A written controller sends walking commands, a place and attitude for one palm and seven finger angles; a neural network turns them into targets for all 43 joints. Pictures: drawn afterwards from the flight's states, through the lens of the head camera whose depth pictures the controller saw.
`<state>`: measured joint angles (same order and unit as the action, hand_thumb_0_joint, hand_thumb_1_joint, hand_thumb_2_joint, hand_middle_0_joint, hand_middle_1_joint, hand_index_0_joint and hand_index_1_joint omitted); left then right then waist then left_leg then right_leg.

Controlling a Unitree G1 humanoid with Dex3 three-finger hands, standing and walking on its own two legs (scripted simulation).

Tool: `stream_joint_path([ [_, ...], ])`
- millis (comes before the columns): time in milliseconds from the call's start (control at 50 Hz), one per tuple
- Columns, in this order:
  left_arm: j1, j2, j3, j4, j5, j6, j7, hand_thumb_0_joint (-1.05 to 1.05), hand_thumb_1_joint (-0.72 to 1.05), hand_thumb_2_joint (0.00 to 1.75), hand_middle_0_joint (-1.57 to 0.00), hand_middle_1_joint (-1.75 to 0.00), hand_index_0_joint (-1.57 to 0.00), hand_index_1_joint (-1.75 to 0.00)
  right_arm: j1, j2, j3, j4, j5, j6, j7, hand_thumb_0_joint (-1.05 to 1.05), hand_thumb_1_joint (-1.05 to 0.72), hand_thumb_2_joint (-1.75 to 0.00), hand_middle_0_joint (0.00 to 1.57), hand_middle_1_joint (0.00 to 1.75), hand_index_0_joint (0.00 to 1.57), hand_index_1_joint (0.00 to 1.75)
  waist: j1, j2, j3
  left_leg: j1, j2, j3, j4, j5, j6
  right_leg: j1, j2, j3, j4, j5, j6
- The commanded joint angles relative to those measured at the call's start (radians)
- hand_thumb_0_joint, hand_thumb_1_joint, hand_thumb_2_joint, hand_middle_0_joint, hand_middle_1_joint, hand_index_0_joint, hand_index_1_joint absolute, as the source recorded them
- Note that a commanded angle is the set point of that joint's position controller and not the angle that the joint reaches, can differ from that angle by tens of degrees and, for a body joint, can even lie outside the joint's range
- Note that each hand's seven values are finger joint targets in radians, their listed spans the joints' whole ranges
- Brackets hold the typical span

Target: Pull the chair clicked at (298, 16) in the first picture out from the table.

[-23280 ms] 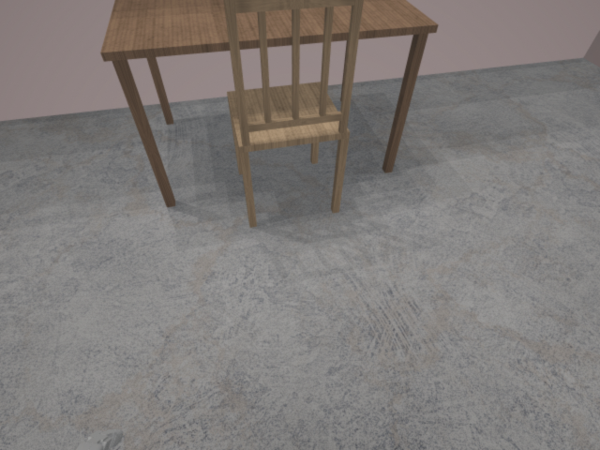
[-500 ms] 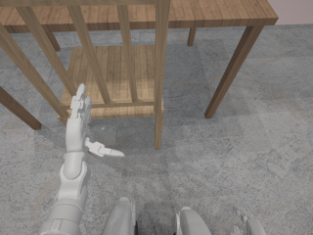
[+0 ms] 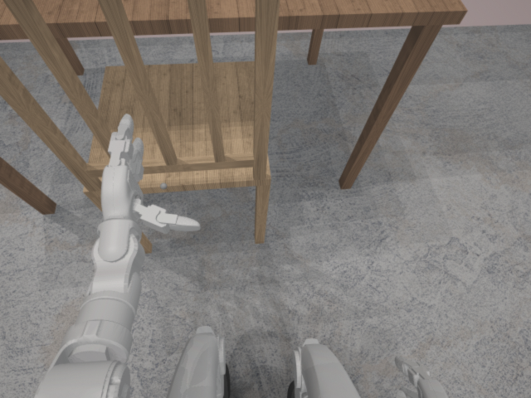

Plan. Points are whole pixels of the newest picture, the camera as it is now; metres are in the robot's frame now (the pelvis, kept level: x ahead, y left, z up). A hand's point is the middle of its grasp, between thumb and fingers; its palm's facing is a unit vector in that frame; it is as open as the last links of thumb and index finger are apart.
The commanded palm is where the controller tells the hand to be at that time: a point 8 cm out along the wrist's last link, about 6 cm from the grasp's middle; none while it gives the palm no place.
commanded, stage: push the fingers through the gap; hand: left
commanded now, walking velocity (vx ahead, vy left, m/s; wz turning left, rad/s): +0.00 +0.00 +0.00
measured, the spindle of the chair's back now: (147, 98) +0.56 +0.18 +0.06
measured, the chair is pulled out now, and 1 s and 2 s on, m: -0.03 -0.03 -0.01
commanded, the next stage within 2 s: hook a spindle and tug to test in 1.18 s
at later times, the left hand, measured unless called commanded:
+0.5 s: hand (162, 158) +0.47 +0.16 +0.03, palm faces +0.10 -0.99 -0.03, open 16.9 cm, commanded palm +0.44 +0.19 +0.03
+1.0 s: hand (164, 142) +0.50 +0.16 +0.03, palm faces +0.10 -0.99 -0.03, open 16.9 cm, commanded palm +0.47 +0.20 +0.03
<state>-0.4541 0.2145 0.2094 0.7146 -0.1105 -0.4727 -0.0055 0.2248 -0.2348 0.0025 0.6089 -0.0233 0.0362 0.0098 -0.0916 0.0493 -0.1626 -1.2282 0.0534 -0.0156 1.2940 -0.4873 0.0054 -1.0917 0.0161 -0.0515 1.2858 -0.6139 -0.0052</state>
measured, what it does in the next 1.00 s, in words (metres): stands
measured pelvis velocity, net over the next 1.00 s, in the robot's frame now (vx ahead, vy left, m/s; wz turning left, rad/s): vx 0.01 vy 0.01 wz -0.03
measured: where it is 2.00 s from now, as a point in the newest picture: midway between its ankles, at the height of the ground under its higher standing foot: outside the picture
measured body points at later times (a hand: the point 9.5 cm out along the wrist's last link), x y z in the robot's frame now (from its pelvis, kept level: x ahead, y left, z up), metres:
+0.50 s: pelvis +0.00 +0.00 +0.00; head +0.14 +0.02 +0.43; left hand +0.46 +0.21 +0.03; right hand +0.06 -0.26 -0.13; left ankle +0.06 +0.12 -0.61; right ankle +0.00 -0.12 -0.61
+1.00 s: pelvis +0.01 +0.01 +0.00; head +0.16 +0.02 +0.42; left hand +0.49 +0.21 +0.03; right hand +0.03 -0.25 -0.13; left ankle +0.06 +0.12 -0.61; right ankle +0.00 -0.12 -0.61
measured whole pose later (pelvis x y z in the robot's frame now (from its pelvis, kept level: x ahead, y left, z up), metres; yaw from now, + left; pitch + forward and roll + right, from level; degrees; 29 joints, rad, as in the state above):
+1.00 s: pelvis +0.01 +0.01 +0.00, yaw -2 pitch +28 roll -4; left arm -0.75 0.33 0.36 1.01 -0.05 -0.51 -0.02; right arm 0.31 -0.24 0.01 0.64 -0.06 0.12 0.05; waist -0.15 0.05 -0.16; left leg -1.29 0.07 -0.01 1.30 -0.50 0.01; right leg -1.15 0.03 -0.04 1.28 -0.61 0.00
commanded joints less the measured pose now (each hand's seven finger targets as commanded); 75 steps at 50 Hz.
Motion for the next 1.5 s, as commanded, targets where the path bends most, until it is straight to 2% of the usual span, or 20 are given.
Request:
stream_joint_path([
  [0,-0.324,0.146,0.025,-0.234,-0.008,-0.099,-0.001,0.0,-0.5,0.3,-0.06,-0.08,-0.06,-0.08,0.086,-0.147,-0.053,-0.091,-0.003,-0.029,-0.01,0.0,-0.9,-0.9,0.2,0.3,0.2,0.3,-0.021,0.02,-0.493,0.48,-0.031,-0.03,-0.129,0.307,0.012,0.121,0.027,0.013,-0.196,0.36,-0.017],
  [80,-0.355,0.143,0.027,-0.157,0.005,-0.095,0.002,0.0,-0.5,0.3,-0.06,-0.08,-0.06,-0.08,0.105,-0.149,-0.057,-0.062,-0.006,-0.023,-0.006,0.0,-0.9,-0.9,0.2,0.3,0.2,0.3,-0.04,0.0,-0.44,0.446,-0.029,-0.026,-0.125,0.271,0.014,0.099,0.026,0.014,-0.209,0.334,-0.013],
  [120,-0.366,0.144,0.031,-0.134,0.008,-0.092,-0.003,0.0,-0.5,0.3,-0.06,-0.08,-0.06,-0.08,0.115,-0.149,-0.057,-0.063,-0.005,-0.023,-0.003,0.0,-0.9,-0.9,0.2,0.3,0.2,0.3,-0.035,0.029,-0.44,0.456,-0.031,-0.027,-0.132,0.278,0.012,0.088,0.026,0.01,-0.204,0.329,-0.017],
  [140,-0.354,0.155,0.048,-0.093,0.007,-0.084,-0.004,0.0,-0.5,0.3,-0.06,-0.08,-0.06,-0.08,0.119,-0.152,-0.057,-0.059,-0.005,-0.019,-0.002,0.0,-0.9,-0.9,0.2,0.3,0.2,0.3,-0.034,0.0,-0.423,0.437,-0.03,-0.027,-0.133,0.265,0.012,0.092,0.027,0.009,-0.208,0.321,-0.017],
  [240,-0.449,0.166,0.057,-0.101,0.012,-0.102,0.001,0.0,-0.5,0.3,-0.06,-0.08,-0.06,-0.08,0.133,-0.149,-0.058,-0.053,-0.011,-0.014,0.001,0.0,-0.9,-0.9,0.2,0.3,0.2,0.3,-0.044,0.041,-0.455,0.472,-0.027,-0.029,-0.127,0.293,0.012,0.071,0.028,0.01,-0.202,0.334,-0.016],
  [280,-0.45,0.193,0.085,-0.074,0.014,-0.11,0.004,0.0,-0.5,0.3,-0.06,-0.08,-0.06,-0.08,0.138,-0.15,-0.058,-0.052,-0.013,-0.013,0.003,0.0,-0.9,-0.9,0.2,0.3,0.2,0.3,-0.042,0.007,-0.45,0.439,-0.03,-0.023,-0.122,0.276,0.016,0.093,0.031,0.017,-0.207,0.331,-0.014],
  [360,-0.526,0.239,0.115,-0.034,0.031,-0.127,0.003,0.0,-0.5,0.3,-0.06,-0.08,-0.06,-0.08,0.152,-0.153,-0.056,-0.043,-0.019,-0.01,0.003,0.0,-0.9,-0.9,0.2,0.3,0.2,0.3,-0.048,0.027,-0.454,0.423,-0.029,-0.023,-0.11,0.269,0.017,0.079,0.03,0.019,-0.193,0.321,-0.014],
  [500,-0.622,0.206,0.081,0.033,0.039,-0.119,-0.016,0.0,-0.5,0.3,-0.06,-0.08,-0.06,-0.08,0.182,-0.162,-0.058,-0.03,-0.024,0.003,0.009,0.0,-0.9,-0.9,0.2,0.3,0.2,0.3,-0.079,0.07,-0.472,0.485,-0.021,-0.044,-0.109,0.29,0.015,0.01,0.034,0.004,-0.188,0.302,-0.018],
  [600,-0.646,0.241,0.115,0.063,0.04,-0.112,-0.01,0.0,-0.5,0.3,-0.06,-0.08,-0.06,-0.08,0.2,-0.167,-0.059,-0.026,-0.028,0.015,0.011,0.0,-0.9,-0.9,0.2,0.3,0.2,0.3,-0.081,0.04,-0.51,0.478,-0.019,-0.046,-0.099,0.327,0.017,0.032,0.036,0.003,-0.181,0.341,-0.015],
  [660,-0.687,0.267,0.131,0.091,0.056,-0.116,-0.002,0.0,-0.5,0.3,-0.06,-0.08,-0.06,-0.08,0.204,-0.166,-0.055,-0.022,-0.032,0.025,0.014,0.0,-0.9,-0.9,0.2,0.3,0.2,0.3,-0.081,0.049,-0.486,0.452,-0.021,-0.041,-0.095,0.309,0.018,0.025,0.036,0.006,-0.183,0.327,-0.014],
  [720,-0.715,0.32,0.171,0.093,0.071,-0.13,0.009,0.0,-0.5,0.3,-0.06,-0.08,-0.06,-0.08,0.216,-0.171,-0.054,-0.021,-0.038,0.031,0.016,0.0,-0.9,-0.9,0.2,0.3,0.2,0.3,-0.076,0.064,-0.526,0.469,-0.018,-0.044,-0.088,0.332,0.017,0.026,0.037,0.006,-0.172,0.339,-0.016],
  [960,-0.621,0.304,0.166,0.09,0.054,-0.105,-0.017,0.0,-0.5,0.3,-0.06,-0.08,-0.06,-0.08,0.222,-0.17,-0.054,-0.042,-0.03,0.068,0.031,0.0,-0.9,-0.9,0.2,0.3,0.2,0.3,-0.067,0.048,-0.524,0.441,-0.023,-0.022,-0.097,0.356,0.02,0.104,0.042,0.015,-0.191,0.413,-0.014],
  [1000,-0.663,0.289,0.151,0.09,0.05,-0.114,-0.014,0.0,-0.5,0.3,-0.06,-0.08,-0.06,-0.08,0.227,-0.167,-0.052,-0.032,-0.03,0.067,0.027,0.0,-0.9,-0.9,0.2,0.3,0.2,0.3,-0.09,0.031,-0.487,0.429,-0.023,-0.024,-0.095,0.338,0.023,0.087,0.043,0.016,-0.196,0.401,-0.01],
  [1080,-0.696,0.302,0.152,0.03,0.059,-0.151,-0.006,0.0,-0.5,0.3,-0.06,-0.08,-0.06,-0.08,0.22,-0.166,-0.055,-0.026,-0.035,0.058,0.026,0.0,-0.9,-0.9,0.2,0.3,0.2,0.3,-0.076,0.098,-0.533,0.501,-0.021,-0.034,-0.1,0.368,0.014,0.071,0.044,0.011,-0.191,0.394,-0.017],
  [1100,-0.709,0.272,0.122,0.018,0.057,-0.157,-0.008,0.0,-0.5,0.3,-0.06,-0.08,-0.06,-0.08,0.22,-0.167,-0.057,-0.025,-0.034,0.056,0.027,0.0,-0.9,-0.9,0.2,0.3,0.2,0.3,-0.09,0.107,-0.54,0.532,-0.018,-0.041,-0.102,0.378,0.014,0.044,0.044,0.007,-0.187,0.389,-0.018],
  [1140,-0.719,0.28,0.123,0.052,0.07,-0.157,-0.005,0.0,-0.5,0.3,-0.06,-0.08,-0.06,-0.08,0.222,-0.169,-0.056,-0.011,-0.038,0.058,0.026,0.0,-0.9,-0.9,0.2,0.3,0.2,0.3,-0.091,0.112,-0.519,0.53,-0.014,-0.049,-0.097,0.372,0.01,0.018,0.043,0.0,-0.183,0.37,-0.019],
  [1160,-0.694,0.246,0.102,0.086,0.072,-0.148,-0.007,0.0,-0.5,0.3,-0.06,-0.08,-0.06,-0.08,0.22,-0.164,-0.057,-0.012,-0.038,0.06,0.028,0.0,-0.9,-0.9,0.2,0.3,0.2,0.3,-0.094,0.106,-0.502,0.516,-0.019,-0.045,-0.098,0.362,0.012,0.02,0.044,0.0,-0.189,0.366,-0.018],
  [1260,-0.669,0.271,0.133,0.17,0.074,-0.114,-0.004,0.0,-0.5,0.3,-0.06,-0.08,-0.06,-0.08,0.218,-0.173,-0.054,-0.02,-0.038,0.071,0.03,0.0,-0.9,-0.9,0.2,0.3,0.2,0.3,-0.086,0.074,-0.471,0.463,-0.022,-0.042,-0.1,0.322,0.014,0.021,0.042,-0.003,-0.19,0.34,-0.019],
  [1340,-0.708,0.269,0.134,0.095,0.064,-0.134,0.007,0.0,-0.5,0.3,-0.13,-0.3,-0.13,-0.3,0.208,-0.169,-0.053,-0.033,-0.039,0.072,0.033,0.0,-0.9,-0.9,0.2,0.3,0.2,0.3,-0.082,0.104,-0.527,0.513,-0.02,-0.043,-0.097,0.37,0.012,0.027,0.041,-0.001,-0.182,0.373,-0.02],
  [1480,-0.709,0.267,0.127,0.119,0.087,-0.145,0.025,0.0,-0.5,0.3,-0.25,-0.68,-0.25,-0.68,0.212,-0.167,-0.053,-0.029,-0.042,0.078,0.034,0.0,-0.9,-0.9,0.2,0.3,0.2,0.3,-0.09,0.08,-0.521,0.48,-0.023,-0.041,-0.087,0.351,0.016,0.033,0.043,0.003,-0.179,0.369,-0.017],
])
